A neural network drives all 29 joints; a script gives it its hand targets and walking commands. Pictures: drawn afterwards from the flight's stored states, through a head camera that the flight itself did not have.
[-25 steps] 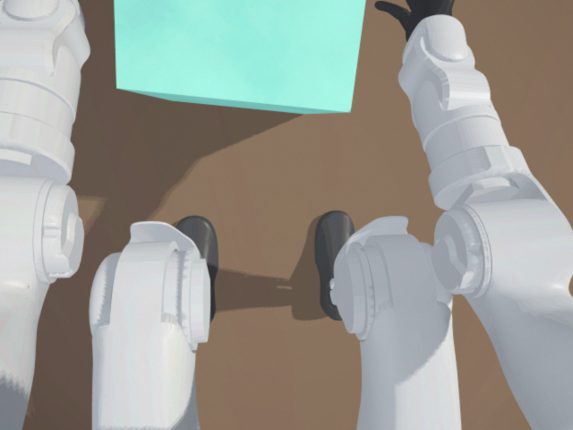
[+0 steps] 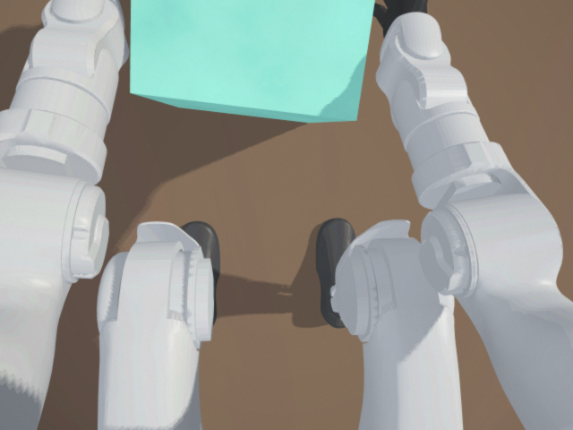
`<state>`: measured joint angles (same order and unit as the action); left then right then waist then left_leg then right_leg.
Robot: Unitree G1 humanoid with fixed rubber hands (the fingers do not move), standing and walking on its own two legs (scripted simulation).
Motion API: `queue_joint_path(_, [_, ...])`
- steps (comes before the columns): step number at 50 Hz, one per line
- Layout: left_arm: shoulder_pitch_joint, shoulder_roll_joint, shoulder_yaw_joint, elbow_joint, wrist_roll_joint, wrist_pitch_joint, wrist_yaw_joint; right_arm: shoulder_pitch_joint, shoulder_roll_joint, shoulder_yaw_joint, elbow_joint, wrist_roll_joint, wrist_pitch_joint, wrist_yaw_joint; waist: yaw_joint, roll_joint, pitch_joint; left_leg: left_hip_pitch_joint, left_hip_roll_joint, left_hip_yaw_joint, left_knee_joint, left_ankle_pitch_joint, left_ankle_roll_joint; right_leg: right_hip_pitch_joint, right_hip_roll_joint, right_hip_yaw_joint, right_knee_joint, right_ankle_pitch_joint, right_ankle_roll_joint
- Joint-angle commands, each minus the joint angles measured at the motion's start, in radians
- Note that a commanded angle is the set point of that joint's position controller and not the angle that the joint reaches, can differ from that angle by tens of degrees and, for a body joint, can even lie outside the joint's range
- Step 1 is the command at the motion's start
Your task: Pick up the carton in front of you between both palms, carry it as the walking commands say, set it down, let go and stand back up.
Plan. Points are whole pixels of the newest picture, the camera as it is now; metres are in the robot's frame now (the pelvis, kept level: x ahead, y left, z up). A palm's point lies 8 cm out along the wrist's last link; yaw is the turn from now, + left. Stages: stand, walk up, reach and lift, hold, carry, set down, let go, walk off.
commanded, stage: reach and lift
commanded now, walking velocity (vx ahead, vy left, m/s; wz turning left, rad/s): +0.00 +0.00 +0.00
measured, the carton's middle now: (253, 27) +0.53 +0.04 -0.25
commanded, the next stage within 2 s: none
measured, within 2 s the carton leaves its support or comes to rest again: leaves its support in 0.24 s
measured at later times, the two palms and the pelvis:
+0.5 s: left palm out of the picture +0.53 +0.19 -0.09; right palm out of the picture +0.53 -0.11 -0.09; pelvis +0.01 +0.00 +0.01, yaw +2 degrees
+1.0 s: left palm out of the picture +0.48 +0.19 +0.08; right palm out of the picture +0.49 -0.11 +0.09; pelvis +0.01 -0.01 +0.14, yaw +4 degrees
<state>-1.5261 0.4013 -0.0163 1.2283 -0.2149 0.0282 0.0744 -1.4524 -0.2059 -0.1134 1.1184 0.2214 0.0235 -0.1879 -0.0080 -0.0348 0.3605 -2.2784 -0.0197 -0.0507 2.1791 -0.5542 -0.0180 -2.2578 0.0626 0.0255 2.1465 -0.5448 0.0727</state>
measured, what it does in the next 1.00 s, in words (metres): rises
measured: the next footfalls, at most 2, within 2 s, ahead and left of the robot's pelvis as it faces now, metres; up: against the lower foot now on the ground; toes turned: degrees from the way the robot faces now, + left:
none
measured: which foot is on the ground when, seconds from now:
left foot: down 0.00-1.00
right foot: down 0.00-1.00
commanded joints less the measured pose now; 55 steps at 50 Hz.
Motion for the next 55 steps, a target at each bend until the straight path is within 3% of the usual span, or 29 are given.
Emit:
queue_joint_path(1, [-0.369,-0.212,-0.07,-0.118,0.001,-0.014,-0.05,-0.302,0.182,0.036,-0.116,-0.031,-0.018,0.038,-0.001,0.079,-1.152,0.58,-0.024,0.048,-0.192,0.246,-0.001,0.58,0.037,-0.092,-0.134,0.256,-0.014])
queue_joint_path(3, [-0.497,-0.514,-0.122,-0.13,0.006,0.002,-0.12,-0.434,0.48,0.072,-0.118,-0.064,0.0,0.114,-0.005,0.077,-1.137,0.557,-0.044,0.047,-0.177,0.251,0.003,0.554,0.058,-0.097,-0.117,0.261,-0.016])
queue_joint_path(5, [-0.522,-0.743,-0.107,-0.145,0.039,0.029,-0.19,-0.508,0.698,0.067,-0.128,-0.112,0.036,0.19,0.002,0.067,-1.089,0.525,-0.065,0.057,-0.168,0.237,0.008,0.519,0.075,-0.106,-0.101,0.237,-0.018])
queue_joint_path(8, [-0.5,-0.892,-0.074,-0.196,0.075,0.066,-0.252,-0.519,0.849,0.056,-0.178,-0.15,0.077,0.257,0.012,0.04,-1.079,0.507,-0.079,0.08,-0.158,0.247,0.016,0.483,0.091,-0.127,-0.092,0.231,-0.029])
queue_joint_path(11, [-0.499,-0.987,-0.094,-0.27,0.059,0.083,-0.273,-0.52,0.952,0.077,-0.238,-0.122,0.098,0.287,0.024,0.044,-1.176,0.551,-0.086,0.097,-0.145,0.335,0.018,0.497,0.098,-0.135,-0.078,0.307,-0.033])
queue_joint_path(18, [-0.504,-1.155,-0.196,-0.561,0.023,0.132,-0.251,-0.509,1.142,0.234,-0.424,-0.03,0.156,0.289,0.063,0.088,-1.68,0.891,-0.108,0.12,-0.15,0.583,0.006,0.6,0.114,-0.151,-0.085,0.461,-0.026])
queue_joint_path(22, [-0.416,-1.245,-0.233,-0.644,0.043,0.196,-0.23,-0.512,1.163,0.297,-0.569,-0.053,0.199,0.276,0.047,0.104,-1.841,0.959,-0.126,0.137,-0.206,0.555,-0.008,0.652,0.129,-0.16,-0.15,0.419,-0.02])
queue_joint_path(24, [-0.359,-1.287,-0.216,-0.617,0.071,0.229,-0.233,-0.479,1.174,0.284,-0.564,-0.09,0.225,0.278,0.033,0.102,-1.752,0.885,-0.132,0.142,-0.259,0.439,-0.012,0.638,0.132,-0.16,-0.2,0.33,-0.023])
queue_joint_path(28, [-0.276,-1.326,-0.099,-0.453,0.175,0.278,-0.259,-0.381,1.178,0.15,-0.414,-0.209,0.274,0.293,-0.001,0.103,-1.432,0.687,-0.133,0.136,-0.378,0.168,-0.006,0.537,0.131,-0.151,-0.308,0.12,-0.039])
queue_joint_path(31, [-0.264,-1.321,-0.002,-0.386,0.249,0.291,-0.276,-0.36,1.183,0.06,-0.344,-0.28,0.291,0.308,-0.004,0.095,-1.34,0.642,-0.135,0.138,-0.444,0.088,0.001,0.538,0.13,-0.142,-0.375,0.062,-0.046])
queue_joint_path(39, [-0.239,-1.339,0.072,-0.38,0.312,0.297,-0.291,-0.325,1.241,0.027,-0.321,-0.325,0.308,0.336,0.017,0.058,-1.435,0.762,-0.146,0.141,-0.562,0.117,0.004,0.655,0.13,-0.129,-0.508,0.086,-0.036])
queue_joint_path(48, [-0.143,-1.441,-0.066,-0.507,0.255,0.318,-0.299,-0.2,1.324,0.171,-0.412,-0.263,0.328,0.357,0.02,0.061,-1.588,0.982,-0.149,0.134,-0.668,0.245,-0.009,0.84,0.13,-0.116,-0.621,0.192,-0.026])
queue_joint_path(55, [-0.015,-1.489,-0.154,-0.561,0.218,0.321,-0.29,-0.063,1.361,0.26,-0.446,-0.23,0.329,0.36,0.016,0.064,-1.528,1.109,-0.151,0.115,-0.763,0.283,-0.017,0.957,0.129,-0.092,-0.723,0.226,-0.027])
